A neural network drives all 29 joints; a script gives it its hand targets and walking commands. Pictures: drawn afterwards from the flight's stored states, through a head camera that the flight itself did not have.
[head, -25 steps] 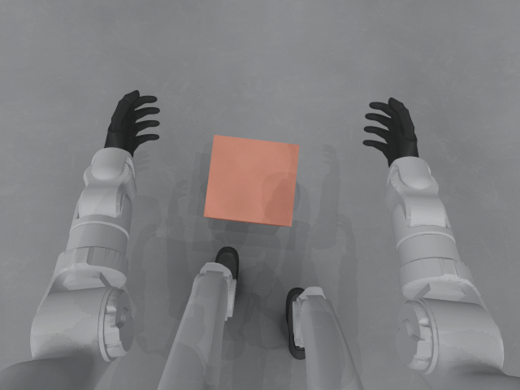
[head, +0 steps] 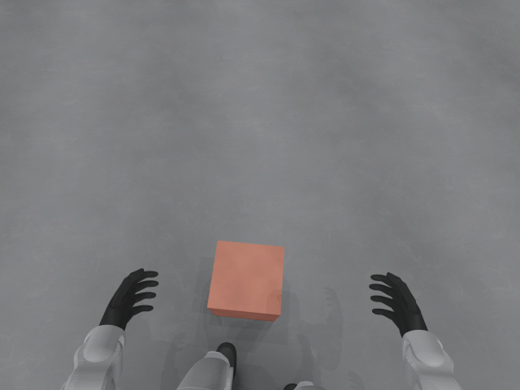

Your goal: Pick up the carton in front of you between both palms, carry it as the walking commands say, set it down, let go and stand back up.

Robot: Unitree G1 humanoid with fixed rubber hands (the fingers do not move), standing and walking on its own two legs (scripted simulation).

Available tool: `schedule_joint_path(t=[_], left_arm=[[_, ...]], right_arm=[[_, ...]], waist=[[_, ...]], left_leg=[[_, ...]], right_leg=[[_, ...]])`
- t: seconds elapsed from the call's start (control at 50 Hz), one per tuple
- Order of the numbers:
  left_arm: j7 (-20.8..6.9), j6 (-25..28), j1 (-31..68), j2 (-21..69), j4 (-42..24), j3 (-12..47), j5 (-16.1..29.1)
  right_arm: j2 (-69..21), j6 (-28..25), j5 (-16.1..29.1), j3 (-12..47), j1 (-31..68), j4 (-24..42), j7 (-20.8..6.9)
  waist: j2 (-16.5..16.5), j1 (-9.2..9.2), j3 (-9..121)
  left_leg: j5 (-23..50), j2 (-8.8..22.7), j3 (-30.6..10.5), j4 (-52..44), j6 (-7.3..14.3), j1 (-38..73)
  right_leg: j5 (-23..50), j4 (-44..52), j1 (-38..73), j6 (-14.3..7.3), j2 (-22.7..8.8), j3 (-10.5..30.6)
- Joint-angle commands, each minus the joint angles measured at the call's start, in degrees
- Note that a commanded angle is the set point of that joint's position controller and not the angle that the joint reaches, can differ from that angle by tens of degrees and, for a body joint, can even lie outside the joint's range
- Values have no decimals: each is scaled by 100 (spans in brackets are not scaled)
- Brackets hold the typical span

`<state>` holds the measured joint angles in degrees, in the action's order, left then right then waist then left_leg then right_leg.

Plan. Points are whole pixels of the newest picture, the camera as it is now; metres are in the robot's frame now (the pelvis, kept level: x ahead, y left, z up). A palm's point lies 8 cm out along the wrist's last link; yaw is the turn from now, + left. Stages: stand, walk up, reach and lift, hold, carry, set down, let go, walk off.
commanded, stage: let go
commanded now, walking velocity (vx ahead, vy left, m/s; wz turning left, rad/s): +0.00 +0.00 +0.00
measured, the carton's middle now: (247, 283) +0.37 +0.05 -0.63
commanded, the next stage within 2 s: stand in 0.60 s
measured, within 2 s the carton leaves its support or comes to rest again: neither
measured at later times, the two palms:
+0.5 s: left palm (117, 344) +0.18 +0.21 -0.05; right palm (446, 360) +0.18 -0.25 -0.05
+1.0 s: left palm (76, 361) +0.15 +0.28 -0.09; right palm (482, 380) +0.16 -0.30 -0.06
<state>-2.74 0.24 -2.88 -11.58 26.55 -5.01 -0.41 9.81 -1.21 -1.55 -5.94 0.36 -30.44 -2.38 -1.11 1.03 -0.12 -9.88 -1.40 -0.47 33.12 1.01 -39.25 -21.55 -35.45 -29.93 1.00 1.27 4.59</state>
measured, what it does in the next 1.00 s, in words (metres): stands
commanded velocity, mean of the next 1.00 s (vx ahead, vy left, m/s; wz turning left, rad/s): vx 0.00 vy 0.00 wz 0.00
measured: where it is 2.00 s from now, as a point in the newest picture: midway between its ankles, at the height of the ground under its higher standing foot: outside the picture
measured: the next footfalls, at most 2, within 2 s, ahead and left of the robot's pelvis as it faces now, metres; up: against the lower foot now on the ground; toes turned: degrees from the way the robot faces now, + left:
none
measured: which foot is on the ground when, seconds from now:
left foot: down 0.00-1.00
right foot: down 0.00-1.00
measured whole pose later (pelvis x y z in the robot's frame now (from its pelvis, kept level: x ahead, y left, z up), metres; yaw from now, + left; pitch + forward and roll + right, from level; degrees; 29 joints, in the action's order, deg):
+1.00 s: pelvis +0.04 -0.01 +0.01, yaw -1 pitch +0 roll +0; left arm 1.7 -1.4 -15.0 -20.3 39.1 -2.2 -1.9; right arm 18.6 0.3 -2.1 -2.9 -8.1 -46.2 1.0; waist -3.1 -0.2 -0.5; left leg -14.8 -0.8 0.4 30.6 0.6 -15.5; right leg -22.6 -27.0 -4.0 0.0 1.3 5.7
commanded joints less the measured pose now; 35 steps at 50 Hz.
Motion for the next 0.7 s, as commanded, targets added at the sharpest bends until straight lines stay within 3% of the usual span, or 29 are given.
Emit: schedule_joint_path(t=[0.0, 0.08, 0.18, 0.28, 0.54, 0.56, 0.58, 0.6, 0.64, 0.68], left_arm=[[24, 153, -534, -476, -694, -41, 59], [1, 46, -865, -537, -851, 34, 69], [-77, -235, -928, -651, -894, 64, 51], [-121, -524, -848, -724, -873, 26, -10], [-80, -642, -964, -629, -891, 78, -28], [65, -941, -929, -761, -1008, 74, -173], [122, -990, -1014, -739, -955, 108, -119], [342, -681, -1028, -1388, -223, -35, -102], [417, -444, -1150, -1266, -116, 10, -187], [417, -333, -1060, -1216, 21, 17, -210]], right_arm=[[559, -142, 31, -66, -459, 698, -30], [564, -37, 83, 80, -872, 912, -51], [559, 201, 120, 227, -968, 1067, -72], [544, 452, 111, 257, -896, 1093, -106], [640, 629, -4, 161, -1023, 1049, -115], [622, 492, 40, 101, -1341, 647, -13], [633, 455, 63, 169, -1273, 795, 26], [1495, 367, -106, 67, -1006, -67, 218], [1387, 284, -100, 77, -916, -234, 297], [1321, 225, -105, 113, -769, -433, 309]], waist=[[149, -13, 1829], [-31, -54, 990], [-273, -86, 16], [-290, -55, -385], [12, -93, 21], [238, -165, 321], [109, -122, 309], [-459, -4, 413], [-270, -50, 327], [-87, -75, 100]], left_leg=[[2086, 73, -226, -226, -137, 4288], [1624, -39, -90, -620, -167, 4574], [1125, -161, -10, -717, -209, 5231], [1099, -230, 24, -596, -218, 5719], [1980, -116, -52, -709, -192, 5617], [1970, -217, -2, -579, -238, 5267], [1984, -208, -17, -526, -212, 5086], [1668, 524, -186, -470, -215, 3922], [730, 411, -179, -530, -173, 3335], [259, 377, -203, -581, -140, 3153]], right_leg=[[1322, 1014, -382, 18, 144, -327], [1315, 1548, 134, -30, 24, -253], [679, 2146, -214, -199, -246, -125], [417, 2328, -508, -279, -387, -64], [1667, 1889, 600, -128, -49, -244], [2208, 1633, 1003, -67, 30, -262], [2326, 1514, 1090, -22, 60, -273], [1710, 1351, 1368, 136, -245, -198], [1158, 1334, 1681, 77, -278, 24], [875, 1344, 1496, -6, -321, 131]])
